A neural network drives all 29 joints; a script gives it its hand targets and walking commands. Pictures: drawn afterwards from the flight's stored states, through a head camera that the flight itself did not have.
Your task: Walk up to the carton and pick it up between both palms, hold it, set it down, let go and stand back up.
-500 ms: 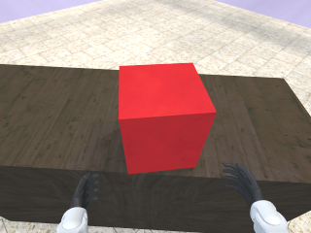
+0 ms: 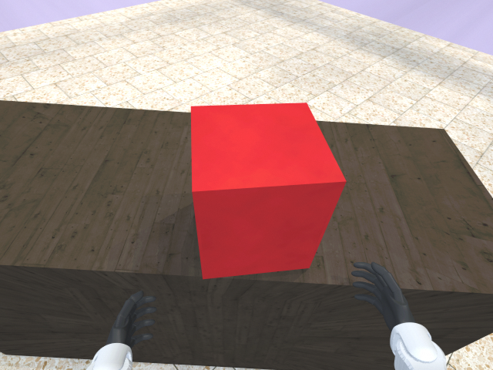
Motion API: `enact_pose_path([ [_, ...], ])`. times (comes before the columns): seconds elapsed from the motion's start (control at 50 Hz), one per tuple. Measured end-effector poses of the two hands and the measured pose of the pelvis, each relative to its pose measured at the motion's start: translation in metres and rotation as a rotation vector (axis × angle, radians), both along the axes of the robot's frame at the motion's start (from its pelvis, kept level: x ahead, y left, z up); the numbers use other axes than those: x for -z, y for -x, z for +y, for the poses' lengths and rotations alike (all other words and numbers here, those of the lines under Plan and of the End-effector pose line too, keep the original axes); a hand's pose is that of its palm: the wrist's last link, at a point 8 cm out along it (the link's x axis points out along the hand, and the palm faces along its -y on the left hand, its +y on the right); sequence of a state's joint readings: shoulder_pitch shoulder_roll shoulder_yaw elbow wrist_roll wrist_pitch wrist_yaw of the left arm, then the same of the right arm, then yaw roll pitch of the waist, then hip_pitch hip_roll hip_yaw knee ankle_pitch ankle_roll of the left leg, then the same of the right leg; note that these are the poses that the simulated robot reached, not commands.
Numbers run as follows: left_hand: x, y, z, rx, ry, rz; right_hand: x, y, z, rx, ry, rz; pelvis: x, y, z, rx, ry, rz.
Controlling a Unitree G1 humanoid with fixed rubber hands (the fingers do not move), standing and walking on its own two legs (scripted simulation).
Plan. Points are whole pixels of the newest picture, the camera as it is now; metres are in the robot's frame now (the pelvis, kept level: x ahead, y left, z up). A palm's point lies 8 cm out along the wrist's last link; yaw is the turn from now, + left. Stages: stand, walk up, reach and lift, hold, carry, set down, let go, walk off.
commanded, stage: let go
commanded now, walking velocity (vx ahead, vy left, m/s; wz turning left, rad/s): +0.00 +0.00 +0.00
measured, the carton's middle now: (253, 192) +0.40 +0.01 +0.06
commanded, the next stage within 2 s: stand in 0.38 s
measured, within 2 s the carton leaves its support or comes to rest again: neither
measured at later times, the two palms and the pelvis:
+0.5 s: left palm (114, 355) +0.15 +0.22 -0.06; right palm (392, 315) +0.21 -0.22 +0.00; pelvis +0.00 +0.00 +0.00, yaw +0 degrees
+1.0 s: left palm (73, 364) +0.14 +0.29 -0.09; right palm (394, 315) +0.21 -0.22 +0.00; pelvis +0.02 +0.00 -0.01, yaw +0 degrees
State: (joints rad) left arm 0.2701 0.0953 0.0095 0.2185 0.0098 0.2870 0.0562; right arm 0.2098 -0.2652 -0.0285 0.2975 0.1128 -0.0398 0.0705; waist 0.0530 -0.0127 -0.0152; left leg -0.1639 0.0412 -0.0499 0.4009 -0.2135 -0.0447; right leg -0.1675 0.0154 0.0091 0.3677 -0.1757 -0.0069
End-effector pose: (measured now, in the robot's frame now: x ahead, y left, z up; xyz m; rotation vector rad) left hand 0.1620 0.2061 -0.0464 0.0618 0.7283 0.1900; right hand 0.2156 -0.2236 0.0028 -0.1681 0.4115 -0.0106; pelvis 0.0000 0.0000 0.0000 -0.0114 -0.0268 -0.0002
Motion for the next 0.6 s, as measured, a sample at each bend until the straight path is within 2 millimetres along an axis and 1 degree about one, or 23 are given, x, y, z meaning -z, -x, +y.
enact_pose_path([
  [0.24, 0.014, 0.008, -0.001, 0.024, 0.006, 0.056, 0.002, 0.002, 0.002, 0.010, 0.018, -0.026, 0.000, -0.001, -0.001, 0.000, -0.001, -0.016],
  [0.44, 0.018, 0.012, -0.001, 0.045, 0.006, 0.070, 0.003, 0.003, 0.003, 0.024, 0.026, -0.040, 0.001, -0.001, -0.002, 0.000, -0.003, -0.036],
  [0.46, 0.018, 0.012, 0.001, 0.049, -0.006, 0.059, 0.002, 0.003, 0.004, 0.011, 0.044, -0.041, 0.001, 0.000, -0.002, -0.001, -0.004, -0.038],
  [0.5, 0.018, 0.013, 0.011, 0.066, -0.052, 0.030, 0.002, 0.002, 0.004, -0.018, 0.085, -0.043, 0.002, 0.000, -0.004, -0.002, -0.009, -0.042],
  [0.6, 0.021, 0.018, 0.050, 0.086, -0.169, 0.033, 0.002, 0.002, 0.003, -0.055, 0.123, -0.055, 0.006, -0.002, -0.005, -0.002, -0.012, -0.042],
])
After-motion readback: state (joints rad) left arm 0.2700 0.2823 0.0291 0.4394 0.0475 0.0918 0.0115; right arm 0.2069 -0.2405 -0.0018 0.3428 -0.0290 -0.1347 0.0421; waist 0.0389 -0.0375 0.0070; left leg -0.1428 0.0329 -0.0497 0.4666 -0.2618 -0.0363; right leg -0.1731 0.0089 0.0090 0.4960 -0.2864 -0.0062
